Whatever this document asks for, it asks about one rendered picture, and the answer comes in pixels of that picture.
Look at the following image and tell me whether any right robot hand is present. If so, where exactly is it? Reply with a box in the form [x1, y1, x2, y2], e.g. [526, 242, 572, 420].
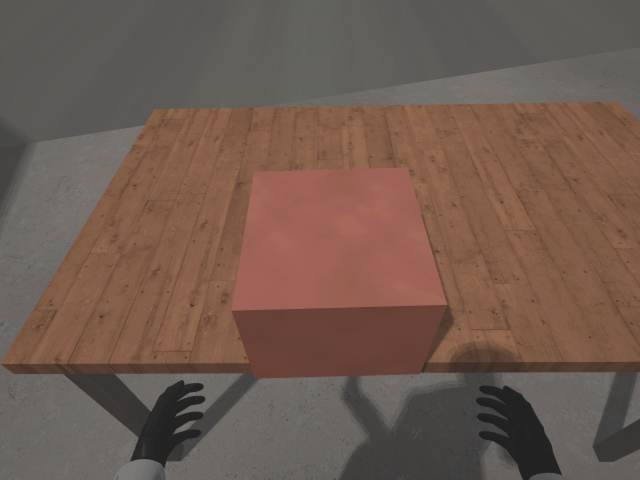
[476, 386, 562, 480]

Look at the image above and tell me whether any carton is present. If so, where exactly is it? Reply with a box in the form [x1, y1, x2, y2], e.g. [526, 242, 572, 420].
[231, 168, 447, 379]

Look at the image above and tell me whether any table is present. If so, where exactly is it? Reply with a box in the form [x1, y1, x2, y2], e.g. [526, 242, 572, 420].
[0, 102, 640, 462]

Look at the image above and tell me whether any left robot forearm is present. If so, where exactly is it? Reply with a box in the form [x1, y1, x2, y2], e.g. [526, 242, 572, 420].
[113, 459, 166, 480]

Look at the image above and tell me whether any left robot hand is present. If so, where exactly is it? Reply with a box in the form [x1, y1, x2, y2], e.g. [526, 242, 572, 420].
[130, 380, 205, 468]

